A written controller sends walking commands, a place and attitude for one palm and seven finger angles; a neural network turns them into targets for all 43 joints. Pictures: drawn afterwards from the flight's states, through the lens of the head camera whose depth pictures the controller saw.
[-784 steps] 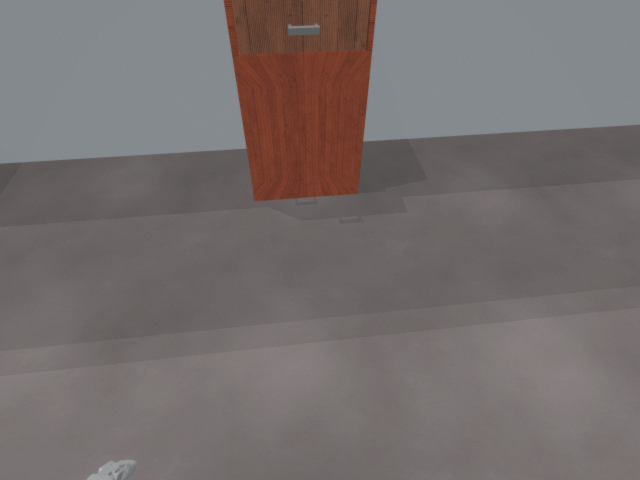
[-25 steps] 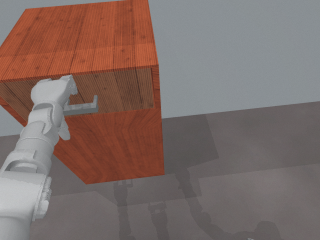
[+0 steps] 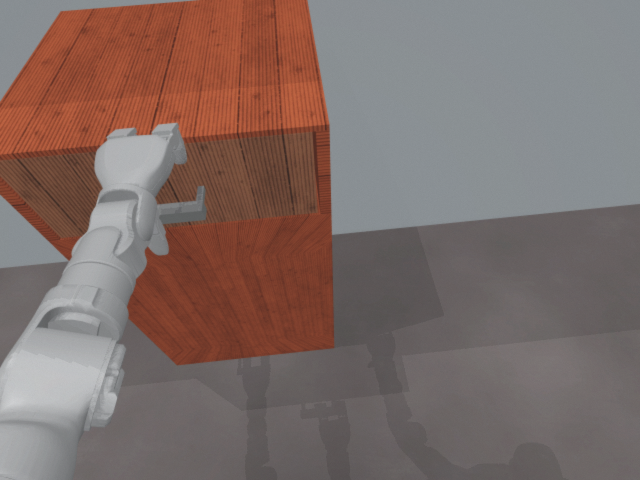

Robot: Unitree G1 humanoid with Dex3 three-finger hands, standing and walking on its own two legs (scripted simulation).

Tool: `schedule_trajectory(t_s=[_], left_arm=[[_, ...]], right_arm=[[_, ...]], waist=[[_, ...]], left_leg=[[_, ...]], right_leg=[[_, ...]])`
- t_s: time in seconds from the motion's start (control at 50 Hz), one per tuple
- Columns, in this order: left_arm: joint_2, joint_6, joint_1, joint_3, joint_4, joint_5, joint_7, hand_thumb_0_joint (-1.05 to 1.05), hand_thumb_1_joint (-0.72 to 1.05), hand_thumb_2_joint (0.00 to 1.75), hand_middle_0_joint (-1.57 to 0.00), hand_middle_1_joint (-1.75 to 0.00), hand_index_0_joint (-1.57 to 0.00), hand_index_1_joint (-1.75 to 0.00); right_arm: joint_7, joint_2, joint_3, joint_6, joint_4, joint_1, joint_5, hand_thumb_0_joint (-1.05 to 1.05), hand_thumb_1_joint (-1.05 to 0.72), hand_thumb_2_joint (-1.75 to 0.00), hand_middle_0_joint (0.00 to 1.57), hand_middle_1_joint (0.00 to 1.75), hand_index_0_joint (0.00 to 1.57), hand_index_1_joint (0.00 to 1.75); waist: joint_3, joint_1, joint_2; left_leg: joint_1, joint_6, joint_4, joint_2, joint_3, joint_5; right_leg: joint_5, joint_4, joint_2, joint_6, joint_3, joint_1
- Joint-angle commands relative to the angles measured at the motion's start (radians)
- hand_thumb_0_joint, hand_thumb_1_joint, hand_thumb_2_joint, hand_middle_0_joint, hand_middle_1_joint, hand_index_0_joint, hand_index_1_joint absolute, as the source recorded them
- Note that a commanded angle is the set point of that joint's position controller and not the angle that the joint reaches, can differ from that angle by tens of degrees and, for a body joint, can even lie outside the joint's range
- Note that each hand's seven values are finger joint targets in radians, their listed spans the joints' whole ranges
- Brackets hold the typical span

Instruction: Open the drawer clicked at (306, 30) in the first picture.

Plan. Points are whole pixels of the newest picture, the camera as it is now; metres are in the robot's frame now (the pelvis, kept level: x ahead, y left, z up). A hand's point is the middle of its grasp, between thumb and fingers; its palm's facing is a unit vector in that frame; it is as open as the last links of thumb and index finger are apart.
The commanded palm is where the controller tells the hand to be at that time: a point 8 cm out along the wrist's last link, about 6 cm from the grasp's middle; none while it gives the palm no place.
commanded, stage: move the hooked fingers above the handle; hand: left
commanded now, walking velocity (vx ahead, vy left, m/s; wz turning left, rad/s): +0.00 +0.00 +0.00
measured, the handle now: (171, 203) +0.52 +0.23 +0.02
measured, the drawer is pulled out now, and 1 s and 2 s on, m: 0.00 0.00 0.00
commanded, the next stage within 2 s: lower the fingers behind the handle in 1.38 s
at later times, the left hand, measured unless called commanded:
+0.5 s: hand (152, 196) +0.48 +0.22 +0.08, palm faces +0.10 -0.06 -0.99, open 13.4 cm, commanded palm +0.45 +0.25 +0.13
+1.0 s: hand (141, 219) +0.45 +0.24 +0.06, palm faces -0.02 -0.02 -1.00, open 13.8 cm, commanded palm +0.45 +0.25 +0.13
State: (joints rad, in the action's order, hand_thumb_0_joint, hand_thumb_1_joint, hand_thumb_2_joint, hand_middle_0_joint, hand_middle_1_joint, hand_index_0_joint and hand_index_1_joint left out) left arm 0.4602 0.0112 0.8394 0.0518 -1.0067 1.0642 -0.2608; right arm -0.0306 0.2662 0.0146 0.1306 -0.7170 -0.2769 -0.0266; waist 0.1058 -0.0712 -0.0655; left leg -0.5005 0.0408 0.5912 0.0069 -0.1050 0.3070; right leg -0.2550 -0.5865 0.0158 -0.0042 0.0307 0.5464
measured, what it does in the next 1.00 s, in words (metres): stands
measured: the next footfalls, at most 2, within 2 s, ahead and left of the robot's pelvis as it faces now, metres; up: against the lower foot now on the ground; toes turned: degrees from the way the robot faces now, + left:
none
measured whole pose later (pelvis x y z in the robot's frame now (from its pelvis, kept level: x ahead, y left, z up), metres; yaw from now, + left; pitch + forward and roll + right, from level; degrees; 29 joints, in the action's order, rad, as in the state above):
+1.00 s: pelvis +0.00 -0.01 +0.00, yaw +2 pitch +13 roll -1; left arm 0.54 0.20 0.76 0.06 -0.90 1.05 -0.21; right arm -0.06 0.29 0.06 0.08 -0.71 -0.35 -0.01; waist 0.07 -0.05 -0.03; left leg -0.56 0.03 0.65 0.01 -0.06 0.32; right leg -0.28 -0.62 0.02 -0.02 0.08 0.58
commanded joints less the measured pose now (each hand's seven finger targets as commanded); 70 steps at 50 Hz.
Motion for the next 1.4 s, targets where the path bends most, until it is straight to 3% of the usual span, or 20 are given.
schedule_trajectory(t_s=[0.0, 0.08, 0.18, 0.24, 0.3, 0.38, 0.46, 0.54, 0.6, 0.68, 0.78, 0.86, 0.9, 1.02, 1.08, 1.16, 1.24, 1.3, 1.34, 1.38], left_arm=[[0.413, -0.072, 0.287, -0.126, 0.044, -0.027, 0.066, 0.0, -0.5, 0.3, -0.3, -1.2, -0.3, -1.2], [0.376, 0.021, 0.286, -0.087, 0.093, -0.022, 0.123, 0.0, -0.5, 0.3, -0.3, -1.2, -0.3, -1.2], [0.311, 0.207, 0.446, -0.049, 0.351, -0.03, 0.103, 0.0, -0.5, 0.3, -0.3, -1.2, -0.3, -1.2], [0.306, 0.251, 0.525, -0.057, 0.414, -0.041, 0.041, 0.0, -0.5, 0.3, -0.3, -1.2, -0.3, -1.2], [0.327, 0.229, 0.557, -0.095, 0.421, -0.043, -0.041, 0.0, -0.5, 0.3, -0.3, -1.2, -0.3, -1.2], [0.33, 0.085, 0.517, -0.113, 0.249, -0.019, -0.115, 0.0, -0.5, 0.3, -0.3, -1.2, -0.3, -1.2], [0.347, -0.061, 0.442, -0.11, 0.129, 0.0, -0.075, 0.0, -0.5, 0.3, -0.3, -1.2, -0.3, -1.2], [0.348, -0.101, 0.422, -0.089, 0.098, 0.009, -0.019, 0.0, -0.5, 0.3, -0.3, -1.2, -0.3, -1.2], [0.371, -0.085, 0.359, -0.1, 0.058, -0.011, 0.039, 0.0, -0.5, 0.3, -0.3, -1.2, -0.3, -1.2], [0.379, -0.022, 0.32, -0.089, 0.064, -0.017, 0.097, 0.0, -0.5, 0.3, -0.3, -1.2, -0.3, -1.2], [0.372, 0.127, 0.356, -0.102, 0.217, -0.017, 0.101, 0.0, -0.5, 0.3, -0.3, -1.2, -0.3, -1.2], [0.317, 0.215, 0.469, -0.074, 0.38, -0.025, 0.044, 0.0, -0.5, 0.3, -0.3, -1.2, -0.3, -1.2], [0.312, 0.214, 0.505, -0.073, 0.38, -0.034, 0.008, 0.0, -0.5, 0.3, -0.3, -1.2, -0.3, -1.2], [0.334, 0.094, 0.53, -0.094, 0.269, -0.022, -0.074, 0.0, -0.5, 0.3, -0.3, -1.2, -0.3, -1.2], [0.316, 0.008, 0.48, -0.08, 0.179, -0.013, -0.054, 0.0, -0.5, 0.3, -0.3, -1.2, -0.3, -1.2], [0.307, -0.031, 0.436, -0.073, 0.16, -0.013, -0.006, 0.0, -0.5, 0.3, -0.3, -1.2, -0.3, -1.2], [0.254, -0.014, 0.413, -0.032, 0.166, -0.03, 0.038, 0.0, -0.5, 0.3, -0.3, -1.2, -0.3, -1.2], [0.289, 0.019, 0.369, -0.061, 0.164, -0.028, 0.065, 0.0, -0.5, 0.3, -0.3, -1.2, -0.3, -1.2], [0.25, 0.041, 0.372, -0.027, 0.179, -0.021, 0.071, 0.0, -0.5, 0.3, -0.3, -1.2, -0.3, -1.2], [0.279, 0.068, 0.401, -0.045, 0.211, -0.017, 0.063, 0.0, -0.5, 0.3, -0.3, -1.2, -0.3, -1.2]], right_arm=[[-0.043, 0.164, 0.047, -0.015, 0.12, -0.033, -0.012, 0.0, -0.9, -0.9, 0.2, 0.3, 0.2, 0.3], [-0.062, 0.163, 0.047, -0.037, 0.144, -0.056, -0.012, 0.0, -0.9, -0.9, 0.2, 0.3, 0.2, 0.3], [-0.06, 0.144, 0.081, -0.067, 0.132, -0.118, 0.011, 0.0, -0.9, -0.9, 0.2, 0.3, 0.2, 0.3], [-0.051, 0.145, 0.094, -0.077, 0.101, -0.149, 0.018, 0.0, -0.9, -0.9, 0.2, 0.3, 0.2, 0.3], [-0.035, 0.153, 0.1, -0.081, 0.066, -0.164, 0.027, 0.0, -0.9, -0.9, 0.2, 0.3, 0.2, 0.3], [-0.004, 0.155, 0.088, -0.07, 0.038, -0.143, 0.026, 0.0, -0.9, -0.9, 0.2, 0.3, 0.2, 0.3], [0.01, 0.162, 0.079, -0.045, 0.051, -0.115, 0.018, 0.0, -0.9, -0.9, 0.2, 0.3, 0.2, 0.3], [-0.006, 0.163, 0.067, -0.025, 0.073, -0.085, 0.007, 0.0, -0.9, -0.9, 0.2, 0.3, 0.2, 0.3], [-0.028, 0.165, 0.054, -0.02, 0.103, -0.063, -0.002, 0.0, -0.9, -0.9, 0.2, 0.3, 0.2, 0.3], [-0.054, 0.16, 0.044, -0.032, 0.135, -0.062, -0.008, 0.0, -0.9, -0.9, 0.2, 0.3, 0.2, 0.3], [-0.062, 0.151, 0.062, -0.06, 0.148, -0.093, 0.004, 0.0, -0.9, -0.9, 0.2, 0.3, 0.2, 0.3], [-0.05, 0.142, 0.089, -0.074, 0.116, -0.129, 0.017, 0.0, -0.9, -0.9, 0.2, 0.3, 0.2, 0.3], [-0.044, 0.145, 0.092, -0.077, 0.095, -0.143, 0.019, 0.0, -0.9, -0.9, 0.2, 0.3, 0.2, 0.3], [-0.017, 0.155, 0.089, -0.074, 0.045, -0.148, 0.017, 0.0, -0.9, -0.9, 0.2, 0.3, 0.2, 0.3], [-0.005, 0.157, 0.085, -0.063, 0.047, -0.139, 0.018, 0.0, -0.9, -0.9, 0.2, 0.3, 0.2, 0.3], [-0.006, 0.161, 0.08, -0.043, 0.068, -0.117, 0.01, 0.0, -0.9, -0.9, 0.2, 0.3, 0.2, 0.3], [-0.015, 0.158, 0.076, -0.041, 0.093, -0.099, 0.005, 0.0, -0.9, -0.9, 0.2, 0.3, 0.2, 0.3], [-0.027, 0.16, 0.07, -0.041, 0.11, -0.09, 0.005, 0.0, -0.9, -0.9, 0.2, 0.3, 0.2, 0.3], [-0.028, 0.151, 0.069, -0.048, 0.115, -0.093, 0.005, 0.0, -0.9, -0.9, 0.2, 0.3, 0.2, 0.3], [-0.032, 0.151, 0.067, -0.054, 0.119, -0.096, 0.006, 0.0, -0.9, -0.9, 0.2, 0.3, 0.2, 0.3]], waist=[[0.256, 0.039, 0.209], [0.211, 0.017, 0.168], [0.353, -0.025, 0.004], [0.387, -0.044, -0.029], [0.451, -0.039, -0.07], [0.393, -0.016, -0.071], [0.387, 0.014, 0.003], [0.333, 0.013, 0.078], [0.262, 0.018, 0.152], [0.219, 0.015, 0.174], [0.303, 0.004, 0.085], [0.382, -0.023, -0.025], [0.379, -0.046, 0.005], [0.4, -0.031, -0.068], [0.404, -0.009, -0.056], [0.359, -0.005, 0.052], [0.298, -0.009, 0.088], [0.284, 0.0, 0.115], [0.262, -0.008, 0.094], [0.265, -0.008, 0.078]], left_leg=[[0.024, 0.006, -0.1, -0.023, 0.037, -0.194], [0.034, 0.014, -0.092, -0.02, 0.043, -0.129], [0.18, 0.017, -0.023, -0.023, 0.075, -0.208], [0.219, 0.011, 0.004, -0.025, 0.105, -0.239], [0.264, -0.003, 0.026, -0.023, 0.121, -0.331], [0.192, -0.02, 0.007, -0.019, 0.114, -0.353], [0.141, -0.019, -0.015, -0.015, 0.082, -0.401], [0.106, -0.004, -0.054, -0.017, 0.067, -0.314], [0.06, 0.005, -0.079, -0.022, 0.057, -0.219], [0.03, 0.011, -0.084, -0.024, 0.05, -0.137], [0.082, 0.016, -0.041, -0.022, 0.06, -0.171], [0.19, 0.012, -0.001, -0.024, 0.083, -0.245], [0.189, 0.012, 0.012, -0.025, 0.094, -0.259], [0.194, -0.005, 0.004, -0.024, 0.101, -0.305], [0.181, -0.011, -0.005, -0.02, 0.089, -0.363], [0.145, 0.0, -0.027, -0.019, 0.076, -0.367], [0.143, 0.008, -0.052, -0.02, 0.075, -0.283], [0.131, 0.012, -0.057, -0.02, 0.075, -0.261], [0.134, 0.011, -0.056, -0.02, 0.075, -0.23], [0.128, 0.011, -0.051, -0.021, 0.076, -0.211]], right_leg=[[0.198, 0.088, -0.023, -0.012, -0.024, -0.331], [0.128, 0.097, -0.02, -0.011, -0.034, -0.258], [0.154, 0.059, -0.032, -0.022, -0.043, -0.161], [0.144, 0.038, -0.04, -0.026, -0.033, -0.098], [0.177, 0.01, -0.049, -0.033, -0.013, -0.063], [0.191, -0.004, -0.051, -0.038, 0.012, -0.071], [0.273, 0.005, -0.05, -0.033, 0.012, -0.175], [0.243, 0.038, -0.042, -0.027, 0.003, -0.227], [0.188, 0.072, -0.033, -0.021, -0.011, -0.266], [0.127, 0.086, -0.024, -0.014, -0.027, -0.257], [0.157, 0.061, -0.026, -0.017, -0.043, -0.226], [0.178, 0.04, -0.037, -0.025, -0.038, -0.141], [0.179, 0.039, -0.041, -0.023, -0.031, -0.123], [0.191, 0.018, -0.048, -0.033, -0.009, -0.101], [0.245, 0.013, -0.049, -0.036, 0.0, -0.145], [0.288, 0.031, -0.046, -0.028, 0.001, -0.209], [0.221, 0.059, -0.04, -0.026, -0.006, -0.205], [0.206, 0.064, -0.037, -0.026, -0.012, -0.219], [0.178, 0.064, -0.037, -0.025, -0.012, -0.183], [0.157, 0.062, -0.036, -0.026, -0.019, -0.173]])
